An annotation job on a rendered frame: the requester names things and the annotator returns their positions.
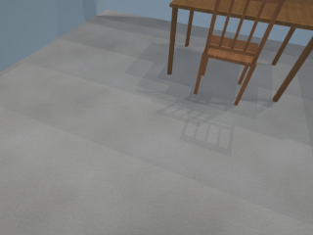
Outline table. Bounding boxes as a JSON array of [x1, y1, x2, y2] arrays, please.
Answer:
[[167, 0, 313, 102]]

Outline chair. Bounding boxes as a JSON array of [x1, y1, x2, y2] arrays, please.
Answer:
[[194, 0, 286, 106]]

